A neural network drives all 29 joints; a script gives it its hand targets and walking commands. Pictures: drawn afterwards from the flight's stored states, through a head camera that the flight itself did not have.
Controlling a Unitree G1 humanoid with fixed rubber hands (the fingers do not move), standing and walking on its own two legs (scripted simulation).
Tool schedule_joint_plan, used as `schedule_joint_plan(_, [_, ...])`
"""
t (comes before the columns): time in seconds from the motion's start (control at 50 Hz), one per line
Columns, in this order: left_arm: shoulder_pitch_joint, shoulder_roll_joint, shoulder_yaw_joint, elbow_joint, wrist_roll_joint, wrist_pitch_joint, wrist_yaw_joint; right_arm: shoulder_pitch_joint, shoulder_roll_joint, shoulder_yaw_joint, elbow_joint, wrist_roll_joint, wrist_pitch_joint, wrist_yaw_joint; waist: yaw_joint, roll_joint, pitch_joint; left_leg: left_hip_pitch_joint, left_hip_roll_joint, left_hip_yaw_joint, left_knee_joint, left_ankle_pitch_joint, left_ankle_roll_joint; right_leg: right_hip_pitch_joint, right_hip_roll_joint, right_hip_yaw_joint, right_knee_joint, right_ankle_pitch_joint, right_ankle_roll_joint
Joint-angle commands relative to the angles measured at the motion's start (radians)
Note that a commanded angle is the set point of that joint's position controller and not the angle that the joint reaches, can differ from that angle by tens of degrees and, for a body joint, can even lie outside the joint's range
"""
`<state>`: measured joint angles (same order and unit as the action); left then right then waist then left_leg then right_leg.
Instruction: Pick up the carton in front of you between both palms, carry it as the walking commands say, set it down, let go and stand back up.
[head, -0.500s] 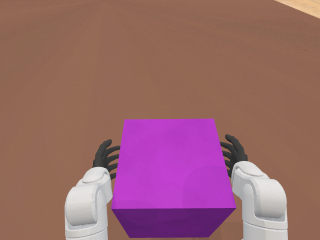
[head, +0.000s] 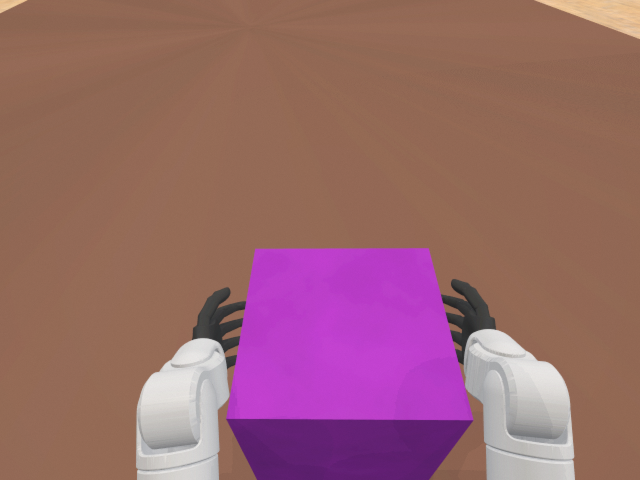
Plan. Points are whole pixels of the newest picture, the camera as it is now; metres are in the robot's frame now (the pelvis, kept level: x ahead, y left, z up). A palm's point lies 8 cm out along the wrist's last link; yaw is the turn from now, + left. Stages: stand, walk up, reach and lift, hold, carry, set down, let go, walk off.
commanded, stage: carry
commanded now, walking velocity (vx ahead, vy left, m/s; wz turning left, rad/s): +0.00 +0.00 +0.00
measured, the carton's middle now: (341, 373) +0.27 +0.00 +0.03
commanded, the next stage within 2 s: hold in 1.78 s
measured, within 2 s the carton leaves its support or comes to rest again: neither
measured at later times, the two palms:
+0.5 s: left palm (238, 251) +0.44 +0.15 +0.09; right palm (444, 250) +0.43 -0.15 +0.09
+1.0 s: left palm (243, 268) +0.42 +0.14 +0.07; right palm (448, 266) +0.41 -0.16 +0.07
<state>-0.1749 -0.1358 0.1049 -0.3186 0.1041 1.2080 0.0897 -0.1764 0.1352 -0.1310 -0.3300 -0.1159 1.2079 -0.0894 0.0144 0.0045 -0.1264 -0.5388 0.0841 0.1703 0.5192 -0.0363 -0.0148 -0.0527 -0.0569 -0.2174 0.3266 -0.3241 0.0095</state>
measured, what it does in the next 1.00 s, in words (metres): walks ahead: left foot, then right foot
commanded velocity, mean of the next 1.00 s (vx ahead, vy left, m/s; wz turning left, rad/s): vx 0.00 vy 0.00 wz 0.00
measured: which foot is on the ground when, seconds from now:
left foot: up 0.00-0.02, down 0.04-1.00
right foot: down 0.00-0.06, up 0.08-0.22, down 0.24-1.00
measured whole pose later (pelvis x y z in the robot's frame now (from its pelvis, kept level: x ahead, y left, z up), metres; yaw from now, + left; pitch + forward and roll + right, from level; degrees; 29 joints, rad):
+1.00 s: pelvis +0.16 +0.00 -0.01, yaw -2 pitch +2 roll +0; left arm -0.15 -0.13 0.11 -0.19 0.14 1.16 0.07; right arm -0.16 0.13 -0.13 -0.18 -0.14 1.14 -0.07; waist 0.00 -0.01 -0.14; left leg -0.30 0.08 0.22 0.56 -0.29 0.02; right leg -0.17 -0.05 -0.13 0.53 -0.39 0.00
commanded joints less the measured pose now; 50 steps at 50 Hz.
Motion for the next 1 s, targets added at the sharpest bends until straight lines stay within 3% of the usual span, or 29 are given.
schedule_joint_plan(0.0, [-0.427, -0.849, -0.679, -0.039, -0.38, 0.016, -0.259, -0.421, 0.854, 0.722, -0.022, 0.394, 0.022, 0.249, -0.011, -0.111, -0.157, 0.287, -0.067, 0.09, -0.167, 0.181, 0.004, 0.003, -0.116, -0.022, 0.15, 0.581, -0.021])
schedule_joint_plan(0.02, [-0.425, -0.833, -0.675, -0.029, -0.373, 0.021, -0.258, -0.42, 0.842, 0.717, -0.018, 0.393, 0.029, 0.252, -0.016, -0.093, -0.183, 0.444, -0.015, 0.05, -0.168, 0.263, 0.006, -0.088, -0.104, -0.02, 0.23, 0.515, 0.01])
schedule_joint_plan(0.04, [-0.431, -0.813, -0.673, -0.022, -0.371, 0.028, -0.256, -0.421, 0.818, 0.702, -0.011, 0.39, 0.035, 0.254, -0.024, 0.039, -0.245, 0.621, 0.168, -0.144, -0.09, 0.66, 0.038, -0.213, -0.063, -0.001, 0.393, 0.205, 0.053])
schedule_joint_plan(0.06, [-0.458, -0.836, -0.69, -0.033, -0.384, 0.041, -0.252, -0.414, 0.812, 0.687, 0.029, 0.384, 0.033, 0.257, -0.038, 0.216, -0.359, 0.863, 0.315, -0.323, -0.042, 0.821, 0.199, -0.408, 0.003, 0.07, 0.536, -0.133, 0.071])
schedule_joint_plan(0.08, [-0.452, -0.84, -0.691, -0.046, -0.388, 0.042, -0.253, -0.38, 0.838, 0.685, 0.041, 0.394, 0.025, 0.258, -0.034, 0.225, -0.376, 0.791, 0.328, -0.383, -0.114, 0.707, 0.238, -0.422, 0.003, 0.125, 0.583, -0.284, 0.058])
schedule_joint_plan(0.12, [-0.513, -0.889, -0.711, -0.059, -0.403, 0.029, -0.257, -0.435, 0.906, 0.699, 0.008, 0.411, 0.01, 0.262, -0.025, 0.143, -0.339, 0.682, 0.29, -0.304, -0.181, 0.501, 0.192, -0.398, -0.024, 0.179, 0.44, -0.322, 0.024])
schedule_joint_plan(0.14, [-0.534, -0.91, -0.722, -0.072, -0.408, 0.019, -0.257, -0.457, 0.933, 0.711, -0.007, 0.418, 0.003, 0.264, -0.022, 0.144, -0.325, 0.621, 0.263, -0.248, -0.197, 0.419, 0.16, -0.339, -0.03, 0.167, 0.319, -0.289, 0.017])
schedule_joint_plan(0.2, [-0.517, -0.942, -0.739, -0.088, -0.405, -0.004, -0.25, -0.456, 0.95, 0.719, -0.025, 0.42, -0.013, 0.269, -0.019, 0.141, -0.358, 0.529, 0.194, -0.12, -0.186, 0.233, 0.103, -0.147, -0.013, 0.102, 0.105, 0.009, 0.014])
schedule_joint_plan(0.24, [-0.491, -0.938, -0.735, -0.096, -0.393, -0.01, -0.247, -0.455, 0.934, 0.728, -0.042, 0.423, -0.015, 0.271, -0.016, 0.083, -0.357, 0.489, 0.154, -0.06, -0.153, 0.139, 0.063, -0.084, -0.068, 0.12, 0.028, 0.186, 0.022])
schedule_joint_plan(0.28, [-0.495, -0.916, -0.72, -0.092, -0.383, -0.001, -0.247, -0.471, 0.916, 0.735, -0.053, 0.425, -0.006, 0.271, -0.027, -0.008, -0.298, 0.447, 0.112, -0.054, -0.09, 0.193, 0.033, -0.08, -0.131, 0.162, 0.099, 0.367, 0.014])
schedule_joint_plan(0.3, [-0.473, -0.897, -0.709, -0.071, -0.379, 0.007, -0.248, -0.457, 0.899, 0.731, -0.036, 0.421, 0.002, 0.27, -0.025, -0.023, -0.283, 0.437, 0.113, -0.059, -0.065, 0.246, 0.031, -0.075, -0.129, 0.155, 0.118, 0.424, 0.013])
schedule_joint_plan(0.38, [-0.395, -0.856, -0.677, 0.037, -0.355, 0.025, -0.255, -0.4, 0.858, 0.71, 0.055, 0.389, 0.024, 0.267, -0.018, -0.028, -0.262, 0.419, 0.104, -0.053, 0.026, 0.428, 0.028, -0.086, -0.118, 0.152, 0.17, 0.643, 0.015])
schedule_joint_plan(0.42, [-0.423, -0.868, -0.676, 0.046, -0.36, 0.022, -0.26, -0.428, 0.869, 0.713, 0.063, 0.391, 0.022, 0.269, -0.017, -0.033, -0.252, 0.41, 0.094, -0.044, 0.042, 0.429, 0.023, -0.095, -0.115, 0.151, 0.177, 0.694, 0.017])
schedule_joint_plan(0.52, [-0.499, -0.901, -0.691, 0.005, -0.39, 0.01, -0.261, -0.493, 0.903, 0.725, 0.029, 0.411, 0.012, 0.265, -0.015, -0.03, -0.248, 0.409, 0.084, -0.04, 0.05, 0.385, 0.017, -0.092, -0.112, 0.154, 0.18, 0.715, 0.013])
schedule_joint_plan(0.62, [-0.481, -0.894, -0.694, -0.015, -0.392, 0.011, -0.257, -0.465, 0.899, 0.724, 0.018, 0.407, 0.01, 0.259, -0.014, -0.018, -0.277, 0.433, 0.089, -0.043, 0.06, 0.411, 0.026, -0.083, -0.107, 0.154, 0.194, 0.687, 0.007])
schedule_joint_plan(0.74, [-0.468, -0.889, -0.697, -0.018, -0.389, 0.01, -0.259, -0.448, 0.897, 0.725, 0.016, 0.401, 0.01, 0.259, -0.014, -0.021, -0.271, 0.418, 0.09, -0.045, 0.062, 0.329, 0.027, -0.08, -0.112, 0.156, 0.191, 0.644, -0.003])
schedule_joint_plan(0.98, [-0.469, -0.881, -0.689, 0.099, -0.318, -0.095, -0.27, -0.458, 0.889, 0.717, 0.13, 0.337, -0.095, 0.276, -0.016, -0.01, -0.177, 0.383, 0.101, -0.069, -0.015, 0.137, 0.035, -0.136, -0.107, 0.169, 0.128, 0.359, -0.019])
